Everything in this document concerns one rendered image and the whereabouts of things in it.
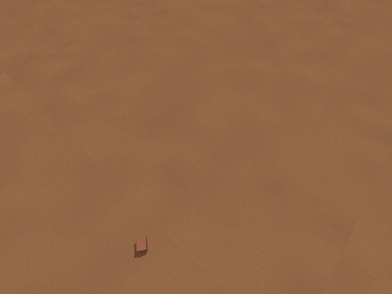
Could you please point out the small box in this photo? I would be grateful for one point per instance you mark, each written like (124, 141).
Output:
(141, 244)

